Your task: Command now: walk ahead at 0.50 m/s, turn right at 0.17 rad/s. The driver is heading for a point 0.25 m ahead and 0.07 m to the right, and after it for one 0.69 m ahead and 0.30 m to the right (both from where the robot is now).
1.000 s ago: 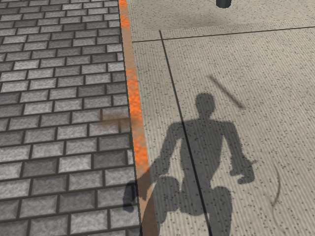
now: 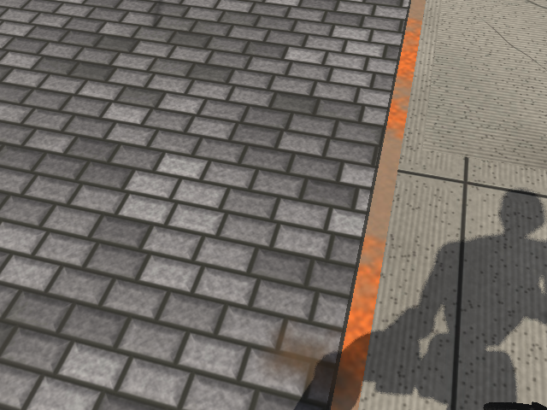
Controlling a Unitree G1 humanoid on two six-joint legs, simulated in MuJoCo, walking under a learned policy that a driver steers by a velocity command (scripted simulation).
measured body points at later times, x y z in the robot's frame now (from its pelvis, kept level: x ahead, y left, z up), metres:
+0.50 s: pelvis +0.26 +0.03 +0.00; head +0.28 +0.02 +0.44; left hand +0.50 +0.24 -0.10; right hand +0.22 -0.26 -0.13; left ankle +0.22 +0.15 -0.75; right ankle +0.37 -0.16 -0.69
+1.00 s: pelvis +0.50 -0.11 +0.00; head +0.52 -0.14 +0.45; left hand +0.70 +0.10 -0.10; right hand +0.55 -0.44 -0.09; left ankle +0.75 -0.04 -0.69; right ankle +0.42 -0.16 -0.75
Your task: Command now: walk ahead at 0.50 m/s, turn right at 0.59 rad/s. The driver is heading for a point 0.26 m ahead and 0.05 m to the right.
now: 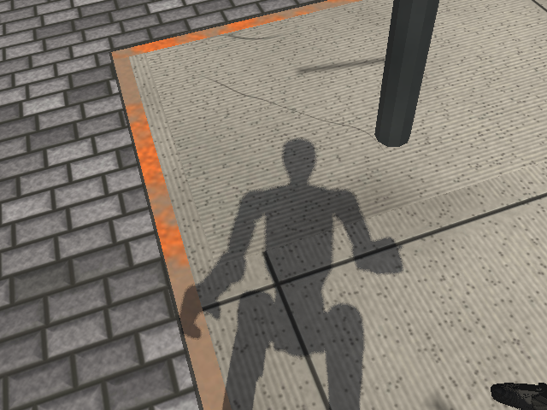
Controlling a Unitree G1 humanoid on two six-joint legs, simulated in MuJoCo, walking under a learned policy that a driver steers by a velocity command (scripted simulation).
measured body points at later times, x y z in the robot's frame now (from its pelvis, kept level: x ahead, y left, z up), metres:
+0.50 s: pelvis +0.19 +0.04 -0.01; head +0.21 +0.04 +0.44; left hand +0.36 +0.29 -0.12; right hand +0.27 -0.22 -0.14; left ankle +0.24 +0.15 -0.75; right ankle +0.20 -0.10 -0.75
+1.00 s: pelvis +0.23 +0.02 -0.01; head +0.24 +0.02 +0.44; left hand +0.37 +0.27 -0.13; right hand +0.29 -0.25 -0.14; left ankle +0.23 +0.15 -0.75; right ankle +0.20 -0.10 -0.75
